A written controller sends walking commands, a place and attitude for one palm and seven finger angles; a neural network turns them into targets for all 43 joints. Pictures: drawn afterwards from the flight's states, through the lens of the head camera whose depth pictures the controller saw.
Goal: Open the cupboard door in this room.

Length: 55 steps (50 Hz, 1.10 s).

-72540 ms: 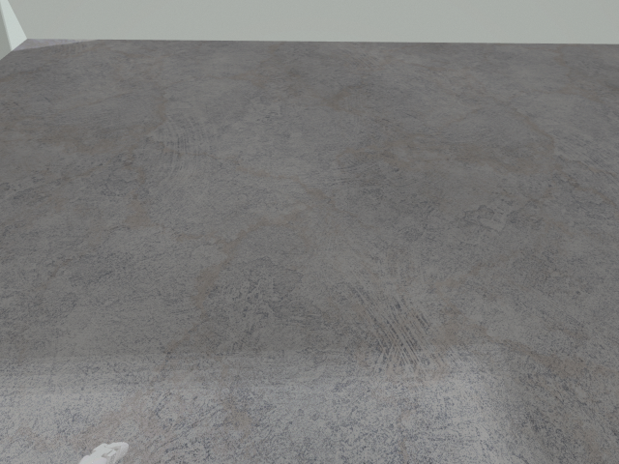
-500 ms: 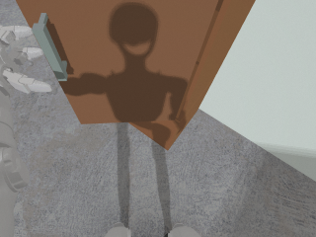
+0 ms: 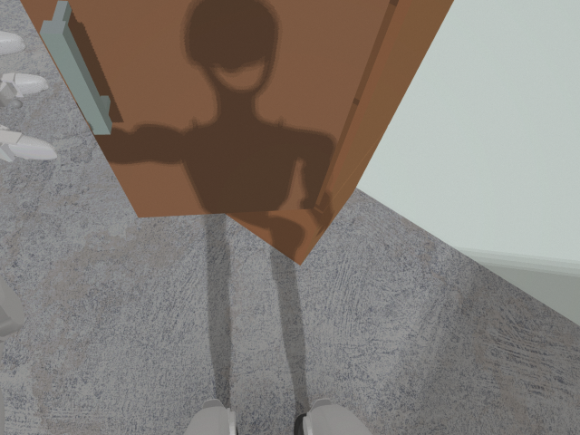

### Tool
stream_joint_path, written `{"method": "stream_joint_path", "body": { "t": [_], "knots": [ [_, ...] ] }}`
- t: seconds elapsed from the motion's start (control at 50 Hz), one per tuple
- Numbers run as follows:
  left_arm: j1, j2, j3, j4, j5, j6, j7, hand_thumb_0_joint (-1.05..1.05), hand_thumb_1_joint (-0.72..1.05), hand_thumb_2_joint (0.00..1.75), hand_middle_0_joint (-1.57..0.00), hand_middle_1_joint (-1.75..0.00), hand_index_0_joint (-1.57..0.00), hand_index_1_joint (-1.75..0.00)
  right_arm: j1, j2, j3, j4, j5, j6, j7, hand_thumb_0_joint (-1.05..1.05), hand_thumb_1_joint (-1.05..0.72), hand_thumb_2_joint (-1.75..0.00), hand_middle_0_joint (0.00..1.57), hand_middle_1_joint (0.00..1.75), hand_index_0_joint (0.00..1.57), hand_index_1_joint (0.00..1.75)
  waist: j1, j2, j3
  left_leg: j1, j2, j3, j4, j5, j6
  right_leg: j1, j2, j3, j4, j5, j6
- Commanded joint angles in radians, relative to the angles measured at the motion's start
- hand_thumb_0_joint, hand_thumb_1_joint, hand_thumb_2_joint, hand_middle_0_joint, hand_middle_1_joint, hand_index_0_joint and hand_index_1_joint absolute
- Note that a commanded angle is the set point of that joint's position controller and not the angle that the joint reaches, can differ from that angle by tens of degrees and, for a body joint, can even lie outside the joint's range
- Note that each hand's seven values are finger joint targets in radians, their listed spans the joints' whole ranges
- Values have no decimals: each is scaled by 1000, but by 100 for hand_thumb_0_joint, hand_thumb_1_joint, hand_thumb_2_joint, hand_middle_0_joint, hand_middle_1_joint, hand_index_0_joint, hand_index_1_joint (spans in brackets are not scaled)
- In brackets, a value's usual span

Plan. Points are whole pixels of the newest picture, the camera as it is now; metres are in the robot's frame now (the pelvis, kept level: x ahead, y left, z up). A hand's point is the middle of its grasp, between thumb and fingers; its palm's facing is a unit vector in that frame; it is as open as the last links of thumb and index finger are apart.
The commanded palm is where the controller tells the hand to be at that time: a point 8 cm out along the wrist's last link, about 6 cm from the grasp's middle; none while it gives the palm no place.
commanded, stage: move the hooked fingers beside the handle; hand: left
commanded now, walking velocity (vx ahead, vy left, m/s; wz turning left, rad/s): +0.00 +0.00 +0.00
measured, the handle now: (84, 74) +0.55 +0.22 +0.12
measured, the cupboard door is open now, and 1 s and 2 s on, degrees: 42 42 41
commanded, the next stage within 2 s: slide the fingers in behind the handle in 0.58 s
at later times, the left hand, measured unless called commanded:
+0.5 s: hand (31, 97) +0.51 +0.27 +0.13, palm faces +0.04 -1.00 -0.02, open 13.9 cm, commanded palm +0.49 +0.31 +0.12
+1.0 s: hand (38, 100) +0.51 +0.27 +0.12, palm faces +0.04 -1.00 +0.00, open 14.0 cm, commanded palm +0.49 +0.30 +0.12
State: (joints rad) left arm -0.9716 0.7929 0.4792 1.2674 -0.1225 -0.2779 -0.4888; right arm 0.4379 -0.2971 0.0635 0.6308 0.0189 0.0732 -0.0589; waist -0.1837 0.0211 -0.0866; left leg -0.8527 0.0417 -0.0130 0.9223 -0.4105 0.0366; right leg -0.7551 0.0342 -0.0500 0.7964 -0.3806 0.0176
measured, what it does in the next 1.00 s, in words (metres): stands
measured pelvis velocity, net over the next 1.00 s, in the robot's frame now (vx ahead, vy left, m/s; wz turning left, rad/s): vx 0.01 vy -0.01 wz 0.00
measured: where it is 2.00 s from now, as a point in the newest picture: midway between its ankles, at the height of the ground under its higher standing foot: outside the picture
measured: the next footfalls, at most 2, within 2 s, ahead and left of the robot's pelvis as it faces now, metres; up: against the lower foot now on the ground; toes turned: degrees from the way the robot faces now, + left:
none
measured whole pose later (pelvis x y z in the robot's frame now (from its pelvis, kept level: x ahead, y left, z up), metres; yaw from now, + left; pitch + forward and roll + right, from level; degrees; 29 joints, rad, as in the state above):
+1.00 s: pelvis +0.01 -0.01 +0.00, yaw +0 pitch +19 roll -4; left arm -0.92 0.73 0.47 1.20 -0.13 -0.26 -0.44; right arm 0.43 -0.29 0.05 0.62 0.02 0.08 -0.04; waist -0.18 0.02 -0.10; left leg -0.82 0.05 -0.02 0.91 -0.42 0.03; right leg -0.73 0.04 -0.05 0.78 -0.39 0.01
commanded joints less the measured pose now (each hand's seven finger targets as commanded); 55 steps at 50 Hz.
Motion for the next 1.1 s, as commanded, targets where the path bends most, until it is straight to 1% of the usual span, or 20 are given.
{"method": "stream_joint_path", "body": {
  "t": [0.0, 0.02, 0.06, 0.08, 0.16, 0.2, 0.22, 0.26, 0.32, 0.36, 0.48, 0.52, 0.56, 0.66, 0.88, 0.94, 0.98, 1.04, 1.06, 1.08],
  "knots": [
    [-427, 280, 37, -211, -29, -52, 2, 0, -50, 30, -30, -120, -30, -120, 161, -201, -76, -41, -5, -17, -21, 0, -90, -90, 20, 30, 20, 30, -4, 191, -416, 461, 4, -69, -96, 409, -16, 14, 38, -5, -71, 244, -34],
    [-453, 262, 17, -231, -26, -53, 6, 0, -50, 30, -30, -120, -30, -120, 158, -199, -74, -41, -6, -19, -18, 0, -90, -90, 20, 30, 20, 30, -12, 201, -416, 462, 3, -68, -98, 399, -16, 11, 37, -5, -72, 238, -32],
    [-445, 303, 55, -282, -19, -69, 22, 0, -50, 30, -30, -120, -30, -120, 163, -197, -78, -45, -10, -18, -16, 0, -90, -90, 20, 30, 20, 30, 14, 254, -480, 524, 6, -78, -95, 481, -31, 20, 38, -9, -59, 265, -38],
    [-425, 258, 25, -281, -17, -67, 26, 0, -50, 30, -30, -120, -30, -120, 159, -192, -79, -46, -10, -18, -13, 0, -90, -90, 20, 30, 20, 30, 12, 276, -473, 551, 9, -80, -93, 504, -37, -4, 39, -14, -61, 260, -39],
    [-377, 280, 60, -266, -20, -59, 41, 0, -50, 30, -30, -120, -30, -120, 157, -193, -80, -52, -10, -11, -7, 0, -90, -90, 20, 30, 20, 30, 22, 219, -466, 520, 9, -75, -95, 509, -33, 34, 41, -15, -61, 282, -36],
    [-392, 223, 14, -242, -17, -42, 45, 0, -50, 30, -30, -120, -30, -120, 150, -190, -79, -53, -7, -12, -6, 0, -90, -90, 20, 30, 20, 30, 4, 196, -402, 481, 7, -70, -104, 442, -24, 15, 39, -16, -71, 254, -32],
    [-391, 236, 22, -225, -13, -35, 49, 0, -50, 30, -30, -120, -30, -120, 148, -192, -79, -53, -7, -13, -6, 0, -90, -90, 20, 30, 20, 30, 4, 191, -376, 459, 5, -66, -108, 409, -20, 14, 39, -13, -76, 241, -32],
    [-402, 280, 50, -224, -6, -39, 59, 0, -50, 30, -30, -120, -30, -120, 153, -198, -79, -55, -6, -13, -11, 0, -90, -90, 20, 30, 20, 30, 4, 171, -390, 451, 4, -68, -108, 407, -17, 29, 37, -8, -72, 247, -33],
    [-423, 258, 25, -227, 0, -47, 62, 0, -50, 30, -30, -120, -30, -120, 155, -194, -76, -55, -6, -16, -11, 0, -90, -90, 20, 30, 20, 30, -9, 159, -396, 444, 3, -65, -103, 404, -15, 33, 36, -4, -71, 254, -31],
    [-418, 309, 71, -246, -5, -68, 58, 0, -50, 30, -30, -120, -30, -120, 160, -197, -78, -53, -9, -18, -12, 0, -90, -90, 20, 30, 20, 30, 6, 179, -451, 473, 4, -65, -94, 450, -19, 56, 37, 1, -62, 286, -32],
    [-417, 239, 7, -204, -5, -56, 36, 0, -50, 30, -30, -120, -30, -120, 156, -191, -74, -48, -5, -15, -12, 0, -90, -90, 20, 30, 20, 30, -10, 195, -410, 471, 4, -67, -93, 437, -20, 19, 38, -4, -66, 268, -32],
    [-426, 250, 12, -194, -8, -40, 34, 0, -50, 30, -30, -120, -30, -120, 157, -193, -73, -47, -5, -16, -14, 0, -90, -90, 20, 30, 20, 30, -11, 174, -402, 431, 1, -58, -95, 404, -12, 41, 35, 0, -70, 269, -29],
    [-433, 311, 59, -219, -8, -42, 35, 0, -50, 30, -30, -120, -30, -120, 165, -196, -74, -50, -6, -14, -16, 0, -90, -90, 20, 30, 20, 30, 2, 179, -458, 442, -1, -56, -86, 460, -11, 80, 34, 6, -59, 325, -29],
    [-425, 318, 64, -254, -2, -53, 35, 0, -50, 30, -30, -120, -30, -120, 168, -192, -77, -54, -8, -8, -11, 0, -90, -90, 20, 30, 20, 30, 4, 192, -475, 450, -2, -46, -75, 493, -9, 98, 37, 10, -59, 361, -25],
    [-363, 230, 28, -264, -29, -39, 34, 0, -50, 30, -30, -120, -30, -120, 157, -185, -82, -52, -6, 0, -4, 0, -90, -90, 20, 30, 20, 30, 11, 202, -441, 471, -2, -45, -85, 512, -11, 89, 39, 1, -67, 366, -30],
    [-388, 214, 18, -304, -27, -47, 51, 0, -50, 30, -30, -120, -30, -120, 159, -183, -86, -51, -10, -3, -1, 0, -90, -90, 20, 30, 20, 30, 7, 197, -444, 480, -2, -49, -85, 523, -10, 88, 40, 1, -65, 368, -32],
    [-380, 148, -29, -279, -27, -44, 56, 0, -50, 30, -30, -120, -30, -120, 151, -179, -86, -47, -8, -4, 1, 0, -90, -90, 20, 30, 20, 30, -8, 191, -421, 493, 1, -50, -87, 494, -13, 53, 40, -2, -73, 337, -29],
    [-400, 139, -30, -268, -33, -46, 63, 0, -50, 30, -30, -120, -30, -120, 152, -182, -85, -44, -9, -9, 2, 0, -90, -90, 20, 30, 20, 30, -17, 171, -402, 474, -2, -52, -91, 467, -8, 55, 40, -1, -73, 325, -33],
    [-413, 171, -11, -271, -27, -49, 67, 0, -50, 30, -30, -120, -30, -120, 153, -185, -86, -38, -10, -9, 0, 0, -90, -90, 20, 30, 20, 30, -9, 174, -416, 477, 1, -59, -93, 471, -13, 58, 37, -3, -68, 323, -33],
    [-415, 131, -42, -272, -25, -48, 67, 0, -50, 30, -30, -120, -30, -120, 148, -180, -86, -41, -9, -12, 2, 0, -90, -90, 20, 30, 20, 30, -16, 199, -416, 491, 0, -55, -91, 465, -13, 40, 37, -1, -71, 314, -32]
  ]
}}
